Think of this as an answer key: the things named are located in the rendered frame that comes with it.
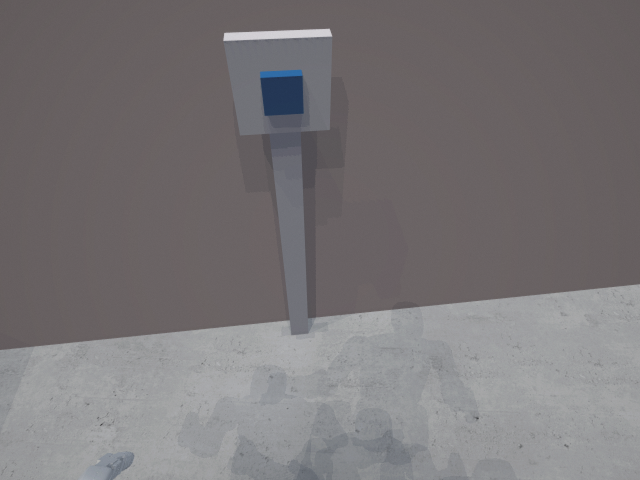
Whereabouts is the left robot hand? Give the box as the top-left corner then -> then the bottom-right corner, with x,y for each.
78,452 -> 134,480

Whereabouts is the button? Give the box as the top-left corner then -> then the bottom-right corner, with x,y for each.
260,70 -> 304,116

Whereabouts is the panel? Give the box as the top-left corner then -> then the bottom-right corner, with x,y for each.
223,29 -> 332,335

